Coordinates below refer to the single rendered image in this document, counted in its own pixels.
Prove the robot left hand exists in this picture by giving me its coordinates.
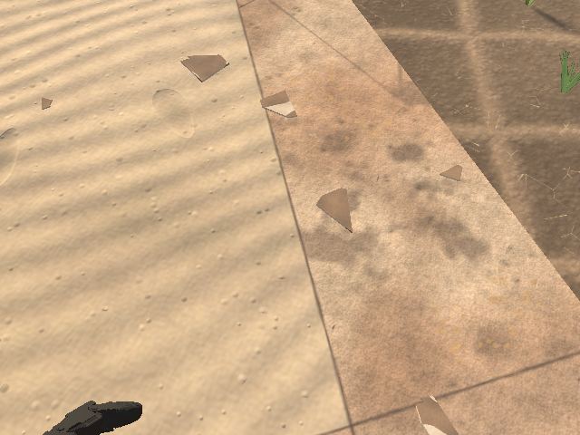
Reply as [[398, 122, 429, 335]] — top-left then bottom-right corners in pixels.
[[43, 401, 142, 435]]

